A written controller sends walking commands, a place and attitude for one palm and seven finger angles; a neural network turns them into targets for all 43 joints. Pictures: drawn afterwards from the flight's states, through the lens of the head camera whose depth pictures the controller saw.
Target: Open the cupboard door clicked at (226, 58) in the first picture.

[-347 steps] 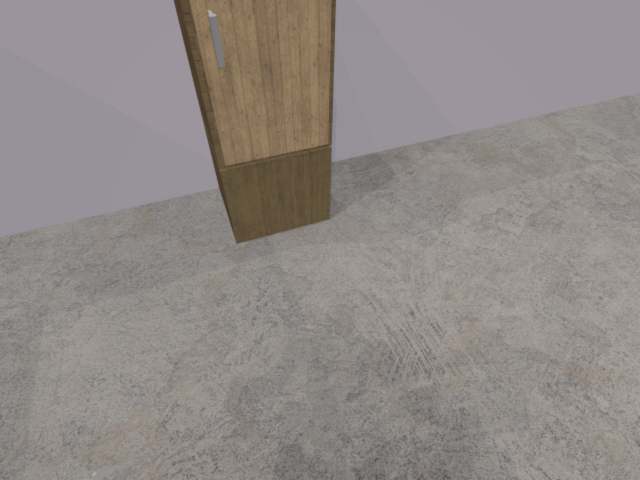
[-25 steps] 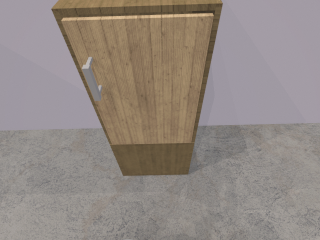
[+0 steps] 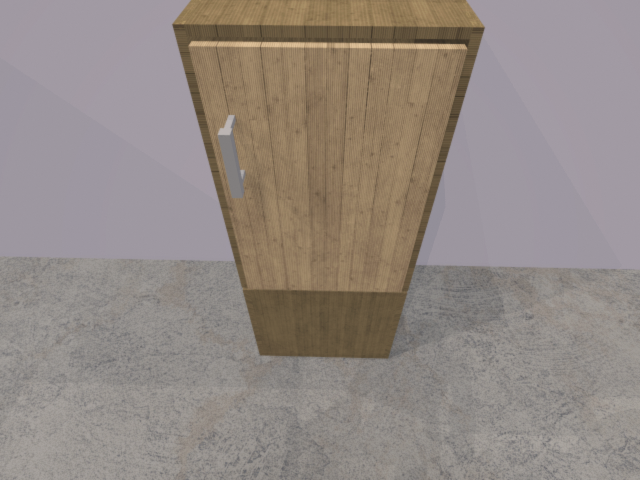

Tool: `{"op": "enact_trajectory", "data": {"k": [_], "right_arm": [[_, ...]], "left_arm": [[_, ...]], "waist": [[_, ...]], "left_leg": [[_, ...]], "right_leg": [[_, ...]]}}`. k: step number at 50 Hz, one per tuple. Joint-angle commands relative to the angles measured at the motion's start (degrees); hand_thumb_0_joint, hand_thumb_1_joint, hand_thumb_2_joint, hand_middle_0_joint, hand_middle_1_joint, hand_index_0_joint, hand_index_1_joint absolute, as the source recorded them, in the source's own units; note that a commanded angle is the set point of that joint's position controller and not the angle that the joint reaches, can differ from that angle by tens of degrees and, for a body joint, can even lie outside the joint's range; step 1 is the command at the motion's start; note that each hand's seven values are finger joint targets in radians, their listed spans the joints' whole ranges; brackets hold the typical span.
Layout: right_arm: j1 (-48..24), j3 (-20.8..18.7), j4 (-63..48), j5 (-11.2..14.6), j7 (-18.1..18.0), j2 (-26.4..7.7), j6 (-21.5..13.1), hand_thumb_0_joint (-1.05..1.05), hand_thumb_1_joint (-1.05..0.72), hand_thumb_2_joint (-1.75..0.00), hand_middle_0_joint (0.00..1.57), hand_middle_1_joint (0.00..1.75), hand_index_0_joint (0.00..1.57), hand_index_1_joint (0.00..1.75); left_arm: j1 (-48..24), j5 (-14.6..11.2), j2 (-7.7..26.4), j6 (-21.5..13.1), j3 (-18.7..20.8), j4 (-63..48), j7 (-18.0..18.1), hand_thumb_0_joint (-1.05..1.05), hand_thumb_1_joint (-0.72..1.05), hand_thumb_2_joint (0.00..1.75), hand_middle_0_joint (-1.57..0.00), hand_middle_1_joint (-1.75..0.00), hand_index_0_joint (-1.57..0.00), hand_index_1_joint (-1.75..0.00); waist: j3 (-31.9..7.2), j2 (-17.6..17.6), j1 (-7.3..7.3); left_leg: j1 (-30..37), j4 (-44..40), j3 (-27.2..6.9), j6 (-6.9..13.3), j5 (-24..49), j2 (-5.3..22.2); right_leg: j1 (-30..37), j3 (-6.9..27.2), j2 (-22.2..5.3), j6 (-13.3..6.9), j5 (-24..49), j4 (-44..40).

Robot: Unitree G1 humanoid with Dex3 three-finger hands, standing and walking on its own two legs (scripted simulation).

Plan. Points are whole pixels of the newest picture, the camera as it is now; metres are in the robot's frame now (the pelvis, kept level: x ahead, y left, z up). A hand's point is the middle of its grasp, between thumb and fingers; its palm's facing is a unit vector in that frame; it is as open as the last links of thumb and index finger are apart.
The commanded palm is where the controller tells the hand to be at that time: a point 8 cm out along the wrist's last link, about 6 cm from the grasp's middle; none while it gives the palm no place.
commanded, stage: come to a stop and stand still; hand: left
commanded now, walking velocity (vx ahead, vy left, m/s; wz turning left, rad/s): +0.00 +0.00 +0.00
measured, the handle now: (234, 157) +0.57 +0.19 +0.09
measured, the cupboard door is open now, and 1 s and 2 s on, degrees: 0 0 0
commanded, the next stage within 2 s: look again from close up in 0.38 s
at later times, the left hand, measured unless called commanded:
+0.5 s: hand out of the picture +0.05 +0.18 -0.16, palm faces -0.04 -0.97 -0.22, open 7.4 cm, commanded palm none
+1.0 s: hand out of the picture +0.08 +0.15 -0.16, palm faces -0.02 -0.98 -0.22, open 7.3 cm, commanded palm none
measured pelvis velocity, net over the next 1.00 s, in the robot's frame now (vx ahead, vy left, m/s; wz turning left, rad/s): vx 0.04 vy -0.03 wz -0.03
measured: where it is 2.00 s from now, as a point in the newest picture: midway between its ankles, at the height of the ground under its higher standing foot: outside the picture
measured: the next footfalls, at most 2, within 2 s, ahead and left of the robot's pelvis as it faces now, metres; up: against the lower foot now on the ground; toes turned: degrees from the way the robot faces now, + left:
none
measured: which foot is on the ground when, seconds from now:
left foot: down 0.00-1.00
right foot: down 0.00-1.00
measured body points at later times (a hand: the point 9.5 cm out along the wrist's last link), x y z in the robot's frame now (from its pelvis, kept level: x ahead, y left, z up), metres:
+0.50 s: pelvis +0.02 +0.00 +0.01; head +0.04 -0.01 +0.46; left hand +0.05 +0.23 -0.14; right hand +0.02 -0.22 -0.16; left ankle -0.02 +0.10 -0.73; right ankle +0.04 -0.16 -0.73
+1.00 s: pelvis +0.04 -0.03 +0.01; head +0.05 -0.03 +0.46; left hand +0.08 +0.21 -0.15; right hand +0.05 -0.26 -0.15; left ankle -0.02 +0.10 -0.73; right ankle +0.04 -0.16 -0.73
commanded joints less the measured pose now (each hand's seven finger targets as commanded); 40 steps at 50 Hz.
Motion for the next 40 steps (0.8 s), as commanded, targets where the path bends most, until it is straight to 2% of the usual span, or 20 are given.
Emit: {"op": "enact_trajectory", "data": {"k": [1,2,3,7,10,15,18,21,27,30,33,36,40], "right_arm": [[0.4,-0.5,-3.1,0.4,-0.5,-6.4,-1.7,0.0,-0.9,-0.9,0.2,0.3,0.2,0.3],[1.0,-0.7,-2.8,0.4,-0.5,-6.3,-1.7,0.0,-0.9,-0.9,0.2,0.3,0.2,0.3],[1.2,-0.7,-2.4,0.3,-0.4,-6.2,-1.8,0.0,-0.9,-0.9,0.2,0.3,0.2,0.3],[1.7,-0.4,-0.9,0.3,-0.6,-6.4,-2.3,0.0,-0.9,-0.9,0.2,0.3,0.2,0.3],[2.2,-0.2,0.3,0.4,-0.8,-6.1,-2.7,0.0,-0.9,-0.9,0.2,0.3,0.2,0.3],[2.7,0.0,2.5,0.4,-1.1,-5.5,-2.9,0.0,-0.9,-0.9,0.2,0.3,0.2,0.3],[3.5,0.0,3.7,0.5,-1.2,-5.0,-2.9,0.0,-0.9,-0.9,0.2,0.3,0.2,0.3],[3.8,-0.1,4.6,0.5,-1.4,-4.6,-3.1,0.0,-0.9,-0.9,0.2,0.3,0.2,0.3],[4.0,-0.2,6.2,0.5,-1.6,-3.7,-3.0,0.0,-0.9,-0.9,0.2,0.3,0.2,0.3],[4.0,-0.3,6.7,0.5,-1.7,-3.1,-2.9,0.0,-0.9,-0.9,0.2,0.3,0.2,0.3],[3.9,-0.3,7.2,0.5,-1.6,-2.7,-2.7,0.0,-0.9,-0.9,0.2,0.3,0.2,0.3],[3.9,-0.3,7.5,0.4,-1.6,-2.8,-2.7,0.0,-0.9,-0.9,0.2,0.3,0.2,0.3],[3.5,-0.5,7.8,0.4,-1.7,-2.8,-2.7,0.0,-0.9,-0.9,0.2,0.3,0.2,0.3]], "left_arm": [[1.1,-0.5,5.5,-1.8,0.5,-2.9,-0.4,0.0,0.9,0.9,-0.2,-0.3,-0.2,-0.3],[1.1,-0.4,5.5,-1.7,0.4,-2.7,-0.4,0.0,0.9,0.9,-0.2,-0.3,-0.2,-0.3],[0.5,-0.2,5.5,-1.7,0.4,-2.7,-0.5,0.0,0.9,0.9,-0.2,-0.3,-0.2,-0.3],[1.8,-0.3,5.3,-1.9,0.2,-1.9,-0.5,0.0,0.9,0.9,-0.2,-0.3,-0.2,-0.3],[1.9,-0.3,5.1,-2.1,0.1,-1.1,-0.4,0.0,0.9,0.9,-0.2,-0.3,-0.2,-0.3],[1.9,-0.5,5.0,-2.3,0.1,0.0,-0.3,0.0,0.9,0.9,-0.2,-0.3,-0.2,-0.3],[1.4,-0.5,4.9,-2.3,0.3,0.4,-0.2,0.0,0.9,0.9,-0.2,-0.3,-0.2,-0.3],[1.3,-0.6,4.7,-2.5,0.5,0.9,-0.1,0.0,0.9,0.9,-0.2,-0.3,-0.2,-0.3],[0.7,-0.6,4.4,-2.5,0.7,1.4,0.0,0.0,0.9,0.9,-0.2,-0.3,-0.2,-0.3],[0.6,-0.5,4.6,-2.7,0.8,1.6,0.1,0.0,0.9,0.9,-0.2,-0.3,-0.2,-0.3],[0.0,-0.5,4.5,-2.7,0.8,1.5,0.1,0.0,0.9,0.9,-0.2,-0.3,-0.2,-0.3],[0.1,-0.6,4.8,-2.9,0.9,1.4,0.1,0.0,0.9,0.9,-0.2,-0.3,-0.2,-0.3],[-0.2,-0.6,5.2,-3.0,1.0,1.3,0.1,0.0,0.9,0.9,-0.2,-0.3,-0.2,-0.3]], "waist": [[2.9,0.6,0.1],[3.9,-0.8,-0.32],[5.2,-0.1,-0.41],[3.7,0.7,-0.32],[2.0,-0.1,-0.33],[1.8,0.2,-0.29],[1.7,-0.7,-0.51],[-0.1,-0.6,-0.65],[-0.1,-0.4,-0.58],[-0.2,-3.0,-0.69],[0.8,-2.6,-0.75],[-1.0,-3.0,-0.85],[-1.2,-3.1,-0.81]], "left_leg": [[-7.4,-16.1,-7.2,1.8,1.5,6.0],[-7.9,-17.3,-7.1,1.5,-2.5,5.7],[-8.4,-18.5,-7.5,1.5,-2.3,5.6],[-5.9,-19.2,-7.1,1.6,-0.6,5.8],[-3.5,-18.0,-6.4,1.6,6.1,5.9],[-1.8,-16.2,-5.0,1.4,11.4,5.4],[-1.0,-15.4,-4.5,1.3,13.9,5.5],[1.0,-13.7,-3.6,1.1,18.0,5.5],[1.7,-12.8,-2.7,0.8,18.9,5.5],[2.0,-11.9,-2.3,0.6,18.3,5.3],[1.9,-12.1,-2.1,0.4,17.0,5.3],[2.9,-11.5,-1.9,0.2,17.0,5.3],[3.2,-11.2,-1.6,-0.1,17.3,5.4]], "right_leg": [[4.1,1.4,1.3,-2.2,0.2,-5.5],[3.5,1.8,1.1,-2.2,-1.1,-6.2],[3.2,1.7,1.2,-2.1,-0.5,-5.9],[3.6,2.2,0.7,-2.0,1.8,-6.3],[4.6,2.5,0.2,-1.9,4.6,-6.4],[5.2,2.8,-0.4,-1.8,7.7,-6.4],[5.7,2.7,-0.3,-1.8,9.4,-5.9],[6.4,2.8,-0.5,-1.9,13.1,-5.1],[6.8,3.0,-0.6,-2.0,15.5,-4.9],[7.0,3.4,-1.0,-2.4,18.0,-5.2],[6.5,3.7,-1.0,-2.6,18.1,-5.7],[7.1,4.2,-1.3,-2.8,19.6,-5.9],[7.6,4.2,-1.4,-2.9,20.9,-6.3]]}}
